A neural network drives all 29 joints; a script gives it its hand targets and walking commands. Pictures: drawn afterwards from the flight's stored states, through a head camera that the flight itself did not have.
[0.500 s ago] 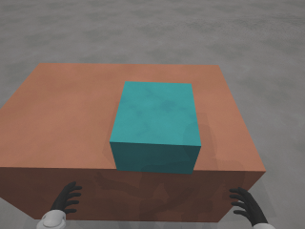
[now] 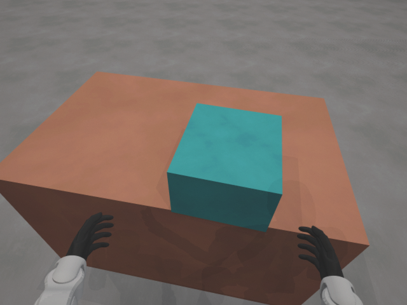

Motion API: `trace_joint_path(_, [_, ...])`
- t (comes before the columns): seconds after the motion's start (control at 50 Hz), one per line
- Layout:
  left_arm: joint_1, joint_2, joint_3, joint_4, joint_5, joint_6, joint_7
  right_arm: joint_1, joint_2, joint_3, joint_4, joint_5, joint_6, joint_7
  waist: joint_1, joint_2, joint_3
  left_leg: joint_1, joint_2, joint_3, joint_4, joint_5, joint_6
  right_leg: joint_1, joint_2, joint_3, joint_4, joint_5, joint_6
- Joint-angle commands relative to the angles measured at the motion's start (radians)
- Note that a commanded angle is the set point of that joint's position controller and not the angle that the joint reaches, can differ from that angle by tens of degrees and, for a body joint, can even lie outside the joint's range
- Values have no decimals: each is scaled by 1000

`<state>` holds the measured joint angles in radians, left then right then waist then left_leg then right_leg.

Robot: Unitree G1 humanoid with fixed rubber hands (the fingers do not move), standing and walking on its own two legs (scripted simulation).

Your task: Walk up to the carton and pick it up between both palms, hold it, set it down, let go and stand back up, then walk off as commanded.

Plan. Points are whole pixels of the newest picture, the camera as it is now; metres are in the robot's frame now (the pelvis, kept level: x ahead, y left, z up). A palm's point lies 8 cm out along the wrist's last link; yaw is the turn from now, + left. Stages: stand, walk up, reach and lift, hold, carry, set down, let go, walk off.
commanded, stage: reach and lift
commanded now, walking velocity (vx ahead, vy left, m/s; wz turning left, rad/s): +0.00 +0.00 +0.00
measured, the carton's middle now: (228, 162) +0.50 -0.04 -0.04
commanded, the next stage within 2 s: none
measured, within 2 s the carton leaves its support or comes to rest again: neither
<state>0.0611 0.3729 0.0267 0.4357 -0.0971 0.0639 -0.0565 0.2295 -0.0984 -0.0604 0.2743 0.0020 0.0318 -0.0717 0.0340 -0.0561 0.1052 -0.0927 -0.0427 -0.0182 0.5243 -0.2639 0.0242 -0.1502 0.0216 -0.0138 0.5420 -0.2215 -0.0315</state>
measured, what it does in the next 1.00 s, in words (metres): shifts its weight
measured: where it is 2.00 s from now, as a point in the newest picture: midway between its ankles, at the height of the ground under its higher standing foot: outside the picture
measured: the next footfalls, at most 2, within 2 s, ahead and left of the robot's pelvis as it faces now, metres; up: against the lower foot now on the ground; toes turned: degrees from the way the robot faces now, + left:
none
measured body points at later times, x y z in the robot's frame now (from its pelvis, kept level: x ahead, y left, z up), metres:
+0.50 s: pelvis +0.02 +0.00 +0.00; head +0.00 +0.01 +0.45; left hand +0.24 +0.26 +0.02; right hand +0.22 -0.20 +0.02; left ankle +0.02 +0.11 -0.73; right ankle +0.06 -0.09 -0.73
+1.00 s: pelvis +0.05 +0.00 +0.00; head +0.06 +0.01 +0.45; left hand +0.33 +0.25 +0.04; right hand +0.29 -0.22 +0.04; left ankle +0.03 +0.11 -0.73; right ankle +0.06 -0.09 -0.73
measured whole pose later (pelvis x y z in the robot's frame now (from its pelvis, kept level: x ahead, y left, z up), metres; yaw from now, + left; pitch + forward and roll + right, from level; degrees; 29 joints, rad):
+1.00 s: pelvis +0.05 +0.00 +0.00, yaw +0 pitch -5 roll +0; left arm 0.05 0.40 0.03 0.24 -0.27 -0.02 -0.10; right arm 0.18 -0.10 -0.06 0.05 0.08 0.06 -0.16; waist -0.01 -0.04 0.11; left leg -0.09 -0.03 -0.02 0.49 -0.32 0.02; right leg -0.15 0.03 -0.01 0.52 -0.28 -0.04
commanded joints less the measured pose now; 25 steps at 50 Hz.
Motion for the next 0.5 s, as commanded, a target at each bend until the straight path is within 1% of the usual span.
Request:
trace_joint_path(0.0, [23,104,-6,-271,-136,-148,-11,-6,-90,-5,-217,146,-101,-30,-33,201,-124,-474,161,14,-314,-167,33,477,20,47,-69,105,36])
trace_joint_path(0.02, [62,110,-5,-269,-152,-160,-17,23,-71,7,-227,148,-111,-34,-28,170,-127,-406,142,20,-291,-102,20,433,5,55,-98,100,32])
trace_joint_path(0.06, [103,123,4,-261,-179,-179,-30,59,-34,31,-242,150,-125,-45,-16,113,-123,-289,105,29,-245,-18,1,336,-22,69,-148,64,27])
trace_joint_path(0.08, [107,134,9,-263,-190,-188,-35,72,-17,47,-255,149,-129,-52,-8,87,-125,-240,86,33,-225,10,-6,287,-37,78,-171,40,25])
trace_joint_path(0.12, [107,159,20,-267,-207,-197,-45,86,16,70,-274,148,-131,-64,7,57,-108,-164,59,35,-195,29,-17,192,-65,97,-211,-29,21])
trace_joint_path(0.16, [83,178,24,-294,-215,-213,-49,86,36,88,-309,149,-132,-73,18,54,-99,-158,53,33,-187,2,-16,157,-73,104,-220,-82,20])
trace_joint_path(0.2, [63,200,26,-329,-226,-232,-47,81,48,98,-351,149,-134,-80,27,58,-101,-168,52,29,-179,-15,-16,142,-77,108,-218,-107,17])
trace_joint_path(0.24, [50,214,20,-359,-238,-247,-44,76,50,94,-390,144,-134,-85,27,66,-104,-174,53,23,-176,-27,-17,131,-78,109,-212,-116,12])
trace_joint_path(0.3, [33,219,9,-361,-245,-259,-44,65,53,89,-395,138,-129,-94,13,82,-95,-192,61,13,-176,-59,-15,122,-74,104,-199,-121,5])
trace_joint_path(0.36, [10,215,-2,-320,-247,-237,-54,34,38,75,-359,130,-101,-106,-10,102,-78,-215,75,4,-191,-108,-7,138,-70,101,-193,-126,2])
trace_joint_path(0.4, [-27,215,-10,-306,-249,-217,-62,-5,21,72,-348,125,-74,-110,-23,119,-72,-254,90,-3,-209,-155,7,172,-61,94,-178,-121,-1])
trace_joint_path(0.44, [-82,216,-19,-325,-254,-208,-58,-64,-2,66,-371,126,-54,-108,-32,142,-89,-317,104,-7,-231,-210,21,223,-48,86,-153,-111,-3])
trace_joint_path(0.48, [-122,211,-27,-338,-261,-205,-53,-111,-17,62,-396,127,-39,-104,-42,151,-106,-380,118,-11,-246,-250,35,277,-37,82,-126,-87,-3])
